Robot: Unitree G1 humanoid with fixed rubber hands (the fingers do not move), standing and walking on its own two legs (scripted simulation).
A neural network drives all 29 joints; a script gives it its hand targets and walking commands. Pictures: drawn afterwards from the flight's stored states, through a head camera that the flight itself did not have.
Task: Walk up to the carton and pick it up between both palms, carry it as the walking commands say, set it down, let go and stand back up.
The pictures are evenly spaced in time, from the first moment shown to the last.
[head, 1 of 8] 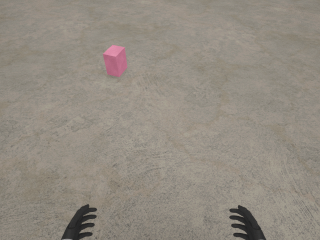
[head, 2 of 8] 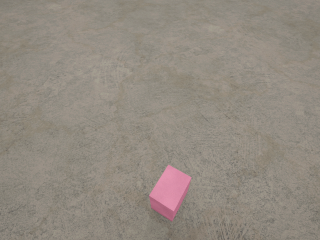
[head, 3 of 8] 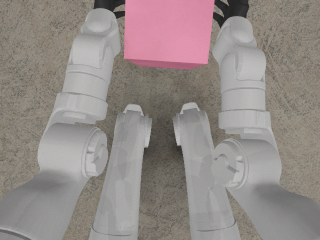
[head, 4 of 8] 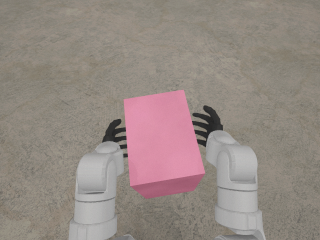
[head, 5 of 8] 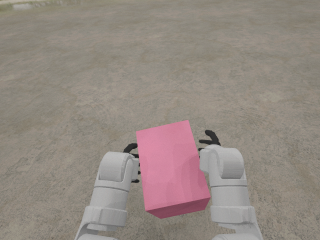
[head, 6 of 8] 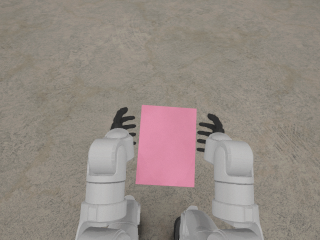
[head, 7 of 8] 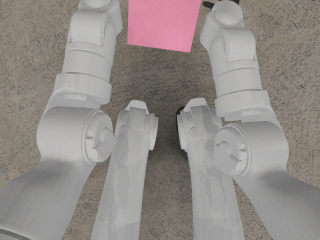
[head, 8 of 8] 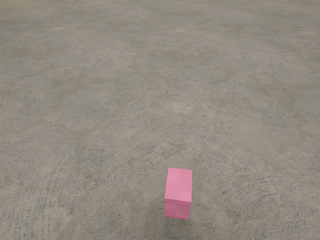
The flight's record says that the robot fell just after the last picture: no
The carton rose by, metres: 0.67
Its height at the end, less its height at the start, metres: +0.00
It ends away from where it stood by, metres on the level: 6.47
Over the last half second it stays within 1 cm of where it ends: yes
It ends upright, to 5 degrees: yes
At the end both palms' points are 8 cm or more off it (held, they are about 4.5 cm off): yes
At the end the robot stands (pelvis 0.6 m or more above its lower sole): yes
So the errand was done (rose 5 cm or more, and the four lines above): yes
